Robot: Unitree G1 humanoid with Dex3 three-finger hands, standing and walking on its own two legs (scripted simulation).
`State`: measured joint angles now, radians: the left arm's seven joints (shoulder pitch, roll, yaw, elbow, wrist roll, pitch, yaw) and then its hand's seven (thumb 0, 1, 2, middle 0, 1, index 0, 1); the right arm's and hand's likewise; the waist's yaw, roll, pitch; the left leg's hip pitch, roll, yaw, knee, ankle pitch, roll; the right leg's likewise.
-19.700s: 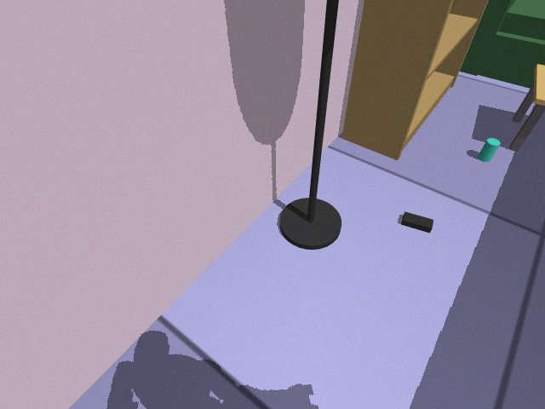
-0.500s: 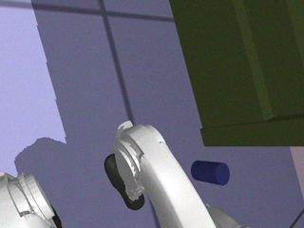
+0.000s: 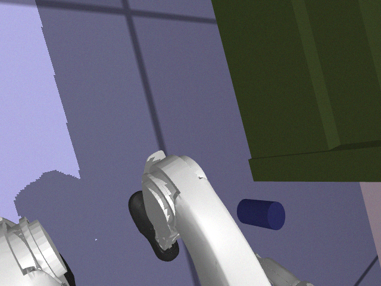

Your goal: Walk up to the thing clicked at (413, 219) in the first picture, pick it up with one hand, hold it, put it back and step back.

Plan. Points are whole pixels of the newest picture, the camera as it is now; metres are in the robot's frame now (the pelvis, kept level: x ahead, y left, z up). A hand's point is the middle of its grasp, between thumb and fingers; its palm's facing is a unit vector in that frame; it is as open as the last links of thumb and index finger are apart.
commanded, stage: close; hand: left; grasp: from above
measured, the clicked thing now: out of the picture +0.47 +0.32 -0.30
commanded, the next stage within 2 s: settle in 1.10 s
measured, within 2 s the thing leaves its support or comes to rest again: leaves its support in 1.54 s
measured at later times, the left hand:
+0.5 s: hand out of the picture +0.46 +0.31 -0.27, palm faces -0.43 -0.14 -0.89, open 10.0 cm
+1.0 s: hand out of the picture +0.46 +0.31 -0.27, palm faces -0.44 -0.12 -0.89, open 8.8 cm
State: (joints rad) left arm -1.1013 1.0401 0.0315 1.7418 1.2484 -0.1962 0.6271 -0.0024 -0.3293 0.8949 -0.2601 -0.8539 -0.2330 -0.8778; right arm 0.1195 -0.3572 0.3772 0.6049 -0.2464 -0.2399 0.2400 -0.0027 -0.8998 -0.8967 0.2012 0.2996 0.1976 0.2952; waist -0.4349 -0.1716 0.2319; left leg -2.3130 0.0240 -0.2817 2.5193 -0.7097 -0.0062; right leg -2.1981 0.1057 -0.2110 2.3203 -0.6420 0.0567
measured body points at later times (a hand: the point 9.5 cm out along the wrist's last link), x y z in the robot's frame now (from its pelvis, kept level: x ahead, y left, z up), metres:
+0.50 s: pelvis +0.00 +0.00 +0.00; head +0.29 +0.14 +0.31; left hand +0.48 +0.31 -0.22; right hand +0.04 -0.24 -0.04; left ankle +0.07 +0.13 -0.28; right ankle +0.12 -0.11 -0.28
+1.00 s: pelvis +0.00 +0.00 +0.00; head +0.29 +0.14 +0.31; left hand +0.48 +0.32 -0.22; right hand +0.04 -0.24 -0.05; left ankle +0.07 +0.13 -0.28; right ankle +0.12 -0.11 -0.28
